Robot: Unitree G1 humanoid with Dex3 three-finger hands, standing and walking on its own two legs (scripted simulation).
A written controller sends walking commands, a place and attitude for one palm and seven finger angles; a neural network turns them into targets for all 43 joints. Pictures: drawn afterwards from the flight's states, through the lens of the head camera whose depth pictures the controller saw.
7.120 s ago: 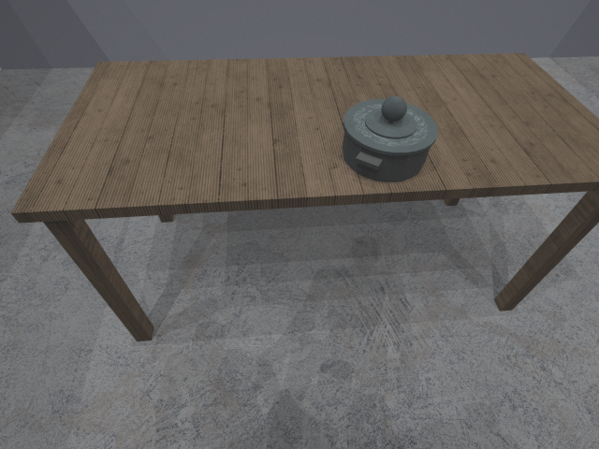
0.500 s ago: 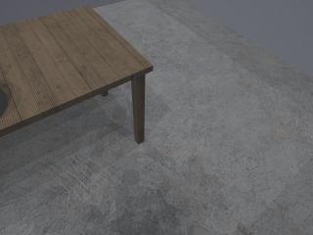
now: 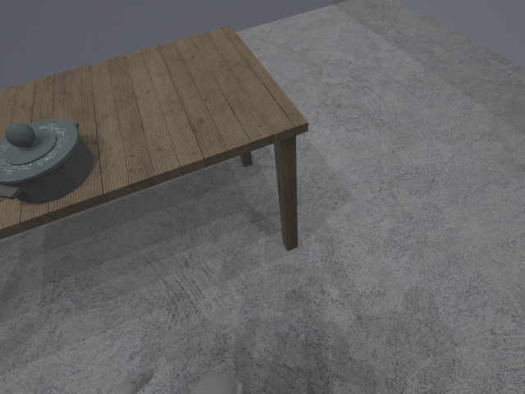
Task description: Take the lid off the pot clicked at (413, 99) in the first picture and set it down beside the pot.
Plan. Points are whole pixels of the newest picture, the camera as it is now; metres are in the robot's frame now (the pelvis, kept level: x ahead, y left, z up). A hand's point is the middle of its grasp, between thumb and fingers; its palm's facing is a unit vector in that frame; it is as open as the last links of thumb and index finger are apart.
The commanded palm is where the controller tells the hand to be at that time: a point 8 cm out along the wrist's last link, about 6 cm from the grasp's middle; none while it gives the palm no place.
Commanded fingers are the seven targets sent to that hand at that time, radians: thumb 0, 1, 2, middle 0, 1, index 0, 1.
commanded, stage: turn to face it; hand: left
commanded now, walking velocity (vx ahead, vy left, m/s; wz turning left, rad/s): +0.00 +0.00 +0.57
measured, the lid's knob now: (20, 135) +0.62 +0.55 +0.05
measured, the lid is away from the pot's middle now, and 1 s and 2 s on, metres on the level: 0.00 0.00 0.00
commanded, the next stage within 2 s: take the last steps up to it in 0.50 s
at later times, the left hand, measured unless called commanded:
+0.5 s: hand out of the picture -0.01 +0.27 -0.18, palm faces +0.29 -0.92 -0.27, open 7.4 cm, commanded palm none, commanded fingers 0.00 0.90 0.90 -0.20 -0.30 -0.20 -0.30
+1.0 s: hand out of the picture +0.00 +0.18 -0.14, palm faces +0.41 -0.87 -0.28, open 7.4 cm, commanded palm none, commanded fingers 0.00 0.90 0.90 -0.20 -0.30 -0.20 -0.30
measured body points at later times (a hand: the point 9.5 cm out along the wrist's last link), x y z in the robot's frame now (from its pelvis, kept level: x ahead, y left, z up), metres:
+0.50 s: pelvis +0.01 +0.05 +0.00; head +0.04 +0.07 +0.44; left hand -0.02 +0.32 -0.16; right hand +0.19 -0.16 -0.13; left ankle -0.02 +0.13 -0.74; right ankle +0.01 -0.11 -0.66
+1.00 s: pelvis +0.09 +0.02 +0.01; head +0.12 -0.02 +0.45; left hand -0.02 +0.23 -0.12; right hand +0.20 -0.20 -0.17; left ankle +0.05 +0.21 -0.64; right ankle +0.05 -0.08 -0.74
